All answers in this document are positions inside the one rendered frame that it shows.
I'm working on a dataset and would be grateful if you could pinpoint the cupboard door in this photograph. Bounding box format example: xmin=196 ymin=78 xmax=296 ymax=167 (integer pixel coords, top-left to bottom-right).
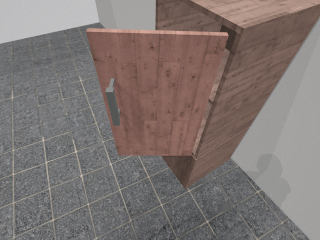
xmin=86 ymin=28 xmax=229 ymax=156

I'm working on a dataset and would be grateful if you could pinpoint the handle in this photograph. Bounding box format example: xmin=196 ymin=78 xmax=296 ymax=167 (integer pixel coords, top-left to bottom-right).
xmin=105 ymin=78 xmax=121 ymax=126

